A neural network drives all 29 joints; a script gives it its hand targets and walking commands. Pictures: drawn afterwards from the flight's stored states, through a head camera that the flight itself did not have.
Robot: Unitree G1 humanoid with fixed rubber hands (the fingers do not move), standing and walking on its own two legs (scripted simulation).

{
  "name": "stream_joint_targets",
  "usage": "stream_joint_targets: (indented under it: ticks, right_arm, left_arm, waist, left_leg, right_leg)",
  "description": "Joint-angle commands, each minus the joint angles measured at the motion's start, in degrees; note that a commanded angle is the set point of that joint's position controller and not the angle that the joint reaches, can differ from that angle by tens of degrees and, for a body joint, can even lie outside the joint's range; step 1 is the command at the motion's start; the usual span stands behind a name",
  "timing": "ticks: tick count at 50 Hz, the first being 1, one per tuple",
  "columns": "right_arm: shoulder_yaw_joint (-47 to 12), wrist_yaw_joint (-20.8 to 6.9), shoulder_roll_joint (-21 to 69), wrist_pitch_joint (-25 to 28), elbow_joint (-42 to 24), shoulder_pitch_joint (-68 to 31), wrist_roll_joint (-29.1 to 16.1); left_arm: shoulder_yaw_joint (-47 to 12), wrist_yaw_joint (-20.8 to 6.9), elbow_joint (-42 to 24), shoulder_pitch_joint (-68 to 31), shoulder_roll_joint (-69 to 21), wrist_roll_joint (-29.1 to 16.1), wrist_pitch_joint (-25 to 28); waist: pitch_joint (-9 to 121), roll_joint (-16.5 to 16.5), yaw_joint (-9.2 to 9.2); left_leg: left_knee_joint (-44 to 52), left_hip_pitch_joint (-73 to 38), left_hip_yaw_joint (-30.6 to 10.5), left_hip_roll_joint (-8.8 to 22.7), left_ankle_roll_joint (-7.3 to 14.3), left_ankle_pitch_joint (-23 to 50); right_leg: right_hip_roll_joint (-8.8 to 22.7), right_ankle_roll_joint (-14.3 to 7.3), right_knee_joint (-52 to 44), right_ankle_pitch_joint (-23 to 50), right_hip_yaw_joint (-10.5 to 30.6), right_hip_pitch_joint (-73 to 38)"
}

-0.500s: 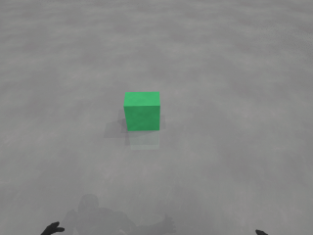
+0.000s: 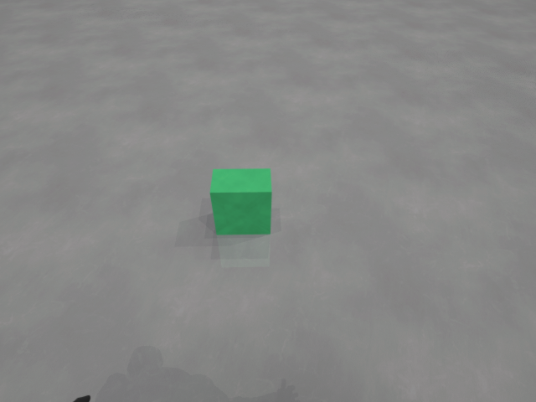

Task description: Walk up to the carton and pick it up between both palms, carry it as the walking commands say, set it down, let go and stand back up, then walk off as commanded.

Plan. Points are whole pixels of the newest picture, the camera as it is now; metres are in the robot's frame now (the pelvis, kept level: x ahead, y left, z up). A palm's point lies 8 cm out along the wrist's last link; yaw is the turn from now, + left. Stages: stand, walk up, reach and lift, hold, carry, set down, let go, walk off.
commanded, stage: stand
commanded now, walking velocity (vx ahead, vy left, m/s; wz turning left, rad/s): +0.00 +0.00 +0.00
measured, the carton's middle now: (242, 202) +1.11 +0.12 -0.63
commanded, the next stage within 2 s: walk up in 0.76 s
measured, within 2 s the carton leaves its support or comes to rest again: neither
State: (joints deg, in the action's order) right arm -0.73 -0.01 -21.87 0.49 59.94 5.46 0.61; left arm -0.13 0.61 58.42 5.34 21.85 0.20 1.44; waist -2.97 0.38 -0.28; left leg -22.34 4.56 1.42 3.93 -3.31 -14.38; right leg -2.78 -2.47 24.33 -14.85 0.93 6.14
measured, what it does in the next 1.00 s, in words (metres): stands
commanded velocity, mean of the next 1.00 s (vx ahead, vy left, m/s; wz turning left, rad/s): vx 0.04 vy -0.01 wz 0.02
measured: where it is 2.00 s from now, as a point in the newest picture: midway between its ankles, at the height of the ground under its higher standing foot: outside the picture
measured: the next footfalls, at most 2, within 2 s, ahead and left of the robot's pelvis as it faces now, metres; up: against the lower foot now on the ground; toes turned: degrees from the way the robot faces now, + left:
left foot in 1.22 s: +0.10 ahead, +0.20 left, +0.00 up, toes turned +12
right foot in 1.56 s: +0.27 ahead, -0.08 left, +0.00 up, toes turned -5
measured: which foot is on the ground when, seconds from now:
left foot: down 0.00-1.00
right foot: down 0.00-1.00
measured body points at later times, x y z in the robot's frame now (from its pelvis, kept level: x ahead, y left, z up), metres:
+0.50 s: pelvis -0.01 +0.00 +0.00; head -0.01 +0.00 +0.45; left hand +0.09 +0.32 -0.11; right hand +0.07 -0.30 -0.13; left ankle -0.02 +0.16 -0.74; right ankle -0.02 -0.09 -0.74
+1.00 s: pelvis -0.02 +0.01 +0.00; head -0.02 +0.01 +0.45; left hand +0.09 +0.32 -0.11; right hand +0.05 -0.30 -0.13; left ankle -0.02 +0.16 -0.74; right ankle -0.02 -0.09 -0.74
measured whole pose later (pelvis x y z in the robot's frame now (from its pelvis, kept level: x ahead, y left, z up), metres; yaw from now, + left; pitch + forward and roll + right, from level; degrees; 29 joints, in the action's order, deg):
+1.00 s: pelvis -0.02 +0.01 +0.00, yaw +1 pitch -3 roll +0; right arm 1.1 -0.1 -20.8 -1.0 60.4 9.1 0.7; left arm 1.1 -0.7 58.0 6.5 21.8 1.1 -0.5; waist -2.2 0.3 1.2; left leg -25.6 8.5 0.8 3.2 -1.9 -16.7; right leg -1.5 -1.2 25.9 -16.9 -0.6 8.9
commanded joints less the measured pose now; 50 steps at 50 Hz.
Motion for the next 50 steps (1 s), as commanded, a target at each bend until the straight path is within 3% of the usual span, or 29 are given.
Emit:
stream_joint_targets:
  ticks: [1,5,6,7,9,12,14,17,20,21,24,25,26,27,28,30,31,32,35,36,37,38,42,45,46,47,48,49,50]
  right_arm:
    - [2.29,0.85,-10.13,0.93,-3.11,-3.50,-0.18]
    - [2.46,0.47,-12.16,0.38,-3.32,-3.75,-0.07]
    - [2.75,0.26,-11.42,0.52,-2.21,-0.17,-0.42]
    - [2.43,0.07,-12.73,0.72,-1.74,-2.21,-0.17]
    - [2.03,0.05,-9.97,-0.07,-2.37,-1.77,-0.26]
    - [2.30,0.40,-12.41,0.69,-1.51,-1.40,0.42]
    - [1.28,-0.09,-8.61,0.07,-1.95,-2.06,0.32]
    - [2.40,0.03,-10.99,0.36,-0.96,-1.33,0.09]
    - [2.31,0.22,-11.48,0.92,-1.08,0.78,0.45]
    - [2.26,0.29,-12.49,0.79,-1.22,-0.65,-0.03]
    - [2.97,0.39,-13.19,0.32,-1.27,-1.83,0.16]
    - [2.36,-0.18,-11.66,0.62,-1.51,-1.80,-0.55]
    - [1.83,-0.04,-11.02,0.30,-1.46,-2.48,0.03]
    - [1.65,-0.07,-10.25,0.46,-1.39,0.39,-0.13]
    - [2.13,0.27,-10.74,0.21,-0.86,-1.98,-0.13]
    - [2.00,0.32,-9.17,0.45,-1.60,0.23,0.24]
    - [2.52,0.50,-10.95,0.33,-0.89,-1.97,-0.34]
    - [2.01,0.44,-9.82,-0.01,-1.22,0.50,-0.74]
    - [1.51,0.23,-10.50,0.39,-1.09,-1.94,0.22]
    - [1.52,-0.04,-10.28,0.59,-0.72,-0.22,-0.06]
    - [2.56,-0.11,-11.68,0.33,0.46,1.73,-0.14]
    - [2.15,-0.51,-10.99,0.55,0.23,0.11,-0.24]
    - [2.70,-0.28,-9.98,0.72,-0.77,-1.74,-0.27]
    - [1.70,-0.38,-9.58,0.70,-0.72,0.88,0.16]
    - [1.83,-0.14,-9.31,0.35,-0.60,-0.95,-0.03]
    - [2.24,-0.28,-11.75,0.65,-0.33,0.21,-0.23]
    - [4.91,1.81,-9.56,-2.72,0.24,12.32,-0.64]
    - [4.38,-0.20,-6.93,-2.56,-2.00,4.67,0.55]
    - [4.49,-1.16,-5.72,-2.76,-7.26,-6.28,0.64]
  left_arm:
    - [1.52,0.14,-2.55,-2.38,10.07,0.49,0.07]
    - [0.75,-0.09,-1.14,-0.77,10.24,-0.22,0.90]
    - [1.19,0.01,-2.40,-4.07,10.29,0.96,0.93]
    - [1.14,0.10,-2.34,-3.06,9.74,0.22,1.19]
    - [1.49,0.29,-1.65,-1.45,12.39,0.13,0.95]
    - [1.77,0.26,-1.91,-0.54,12.42,-0.15,0.73]
    - [1.88,0.61,-2.77,-1.86,12.86,0.48,0.88]
    - [1.87,-0.04,-2.07,-3.46,12.07,0.38,0.37]
    - [1.83,0.14,-1.53,-1.25,12.49,0.46,0.46]
    - [1.99,-0.19,-1.82,-1.41,12.13,0.15,0.65]
    - [1.12,-0.01,-1.62,-1.07,9.49,-0.51,0.49]
    - [1.80,0.02,-1.75,-2.26,12.56,-0.53,0.37]
    - [1.32,-0.09,-2.63,-1.29,10.83,-0.05,0.45]
    - [1.35,0.28,-2.21,-2.34,11.09,-0.36,0.50]
    - [0.76,0.16,-1.40,-2.18,11.27,-0.59,0.09]
    - [2.07,0.78,-0.76,-1.72,13.25,-0.23,0.30]
    - [1.92,0.79,-1.54,-1.25,13.05,0.62,0.63]
    - [2.14,0.52,-1.61,-2.49,13.16,0.26,0.28]
    - [1.57,0.40,-1.29,-1.19,11.62,0.28,0.15]
    - [1.81,0.23,-1.23,-4.55,12.24,0.61,0.11]
    - [1.87,-0.09,-2.43,-4.06,12.51,0.25,0.38]
    - [2.12,0.00,-1.07,-1.88,12.55,-0.16,0.28]
    - [1.76,0.34,-1.28,-2.56,12.39,0.60,0.86]
    - [1.79,0.51,-0.51,-0.46,11.52,-0.26,0.49]
    - [1.98,0.42,-1.17,-2.11,12.98,0.62,0.21]
    - [1.49,-0.09,-0.76,-0.80,10.64,-0.35,0.18]
    - [4.79,-2.35,-4.10,0.79,9.99,2.07,-3.00]
    - [3.25,-2.14,-4.09,5.95,3.94,0.98,-2.84]
    - [3.83,-1.94,-2.09,13.72,8.81,1.19,-2.32]
  waist:
    - [2.62,3.18,0.07]
    - [4.77,1.18,0.01]
    - [1.47,-2.36,1.85]
    - [1.92,1.22,0.09]
    - [2.04,-5.72,-0.09]
    - [2.18,3.22,0.19]
    - [2.25,-4.80,0.53]
    - [1.55,5.13,0.37]
    - [5.92,0.43,1.44]
    - [3.33,-2.89,0.24]
    - [1.64,1.84,0.19]
    - [5.70,0.80,1.00]
    - [3.29,1.35,-1.00]
    - [2.46,-0.28,0.95]
    - [1.37,-2.04,0.33]
    - [1.17,0.36,0.63]
    - [2.34,-1.15,-1.07]
    - [4.86,-3.60,1.06]
    - [1.08,2.14,-0.15]
    - [-0.62,-0.96,1.99]
    - [-0.71,-3.83,1.73]
    - [1.77,0.55,1.03]
    - [1.99,-2.11,0.93]
    - [4.06,2.02,0.88]
    - [2.86,0.34,1.40]
    - [2.77,2.49,0.41]
    - [1.93,-7.22,3.93]
    - [-1.37,9.43,-3.04]
    - [-5.83,1.76,-8.62]
  left_leg:
    - [2.35,-1.39,-2.60,4.52,4.35,12.90]
    - [1.90,-2.24,-3.36,4.41,4.36,13.48]
    - [2.39,0.40,-3.44,4.05,3.98,12.37]
    - [2.79,1.66,-3.41,3.63,4.53,11.11]
    - [2.38,0.43,-3.06,2.81,4.16,8.73]
    - [1.39,0.15,-1.75,3.04,5.04,5.92]
    - [3.51,1.10,-2.53,3.60,4.03,7.40]
    - [2.53,0.30,-1.07,2.57,3.07,11.79]
    - [2.70,-2.41,-3.00,4.67,4.11,12.33]
    - [3.16,-0.51,-2.83,3.66,3.83,10.88]
    - [2.76,-1.43,-2.10,3.50,4.39,12.17]
    - [4.27,-1.50,-2.44,3.55,4.00,13.53]
    - [3.05,-0.85,-1.97,3.65,3.29,13.59]
    - [3.89,0.53,-2.82,3.59,3.79,10.28]
    - [4.15,-1.17,-2.88,3.69,3.66,9.41]
    - [5.00,0.50,-3.12,3.68,3.69,10.73]
    - [4.08,-0.86,-2.76,3.74,4.12,9.96]
    - [4.21,-1.03,-2.46,3.10,3.56,9.63]
    - [4.42,0.23,-2.11,3.24,4.32,3.98]
    - [5.06,0.11,-2.83,3.71,4.22,4.29]
    - [4.04,0.70,-2.96,3.32,4.74,3.31]
    - [4.38,-1.74,-2.42,3.29,4.21,5.82]
    - [4.82,-1.36,-4.08,3.92,4.19,8.68]
    - [4.91,-0.03,-2.57,3.53,4.71,8.49]
    - [5.30,-0.34,-2.43,3.65,3.50,11.35]
    - [5.25,-1.03,-2.31,3.27,3.53,10.67]
    - [1.97,4.31,-14.05,13.56,5.86,-17.60]
    - [2.77,20.87,-6.30,2.40,5.79,-31.40]
    - [-9.62,34.47,0.09,-0.93,3.57,-21.27]
  right_leg:
    - [9.35,-0.13,-5.85,19.18,5.58,2.18]
    - [8.83,0.47,-5.29,19.32,4.72,2.13]
    - [9.11,0.08,-5.07,18.73,5.12,2.21]
    - [9.33,0.72,-6.92,17.21,5.47,1.19]
    - [9.49,0.29,-6.64,16.63,5.66,2.68]
    - [9.89,-0.51,-9.69,13.48,7.48,2.92]
    - [8.19,-0.19,-5.50,16.81,5.62,1.82]
    - [9.19,-0.02,-6.56,18.01,6.81,2.84]
    - [8.59,0.12,-5.44,17.62,5.10,1.30]
    - [8.63,0.23,-6.29,17.19,5.46,2.31]
    - [9.02,0.58,-8.01,17.49,5.78,2.74]
    - [8.84,0.22,-5.43,17.41,5.02,0.00]
    - [8.26,0.50,-6.15,20.58,4.66,0.98]
    - [9.16,0.35,-6.47,15.71,5.90,1.24]
    - [9.63,0.35,-7.77,13.97,6.57,4.74]
    - [7.90,0.25,-7.05,14.37,5.08,1.49]
    - [9.35,0.91,-7.84,17.36,6.81,1.49]
    - [9.04,0.69,-6.85,15.22,6.14,0.78]
    - [9.26,-0.48,-9.87,7.71,7.67,3.31]
    - [8.67,-0.50,-9.73,5.43,8.44,5.64]
    - [9.75,-0.25,-11.08,1.24,8.60,6.12]
    - [8.23,0.22,-10.62,4.05,8.06,4.77]
    - [8.78,0.94,-8.66,13.15,6.55,3.88]
    - [8.55,0.73,-6.09,15.11,6.02,0.84]
    - [8.18,1.25,-5.96,15.27,5.07,1.79]
    - [8.19,0.84,-6.83,12.15,5.60,2.88]
    - [7.99,1.91,3.13,-13.44,-2.23,6.39]
    - [8.96,1.85,-0.62,-24.00,2.76,-0.44]
    - [16.76,-1.59,-8.60,-26.44,14.20,-6.74]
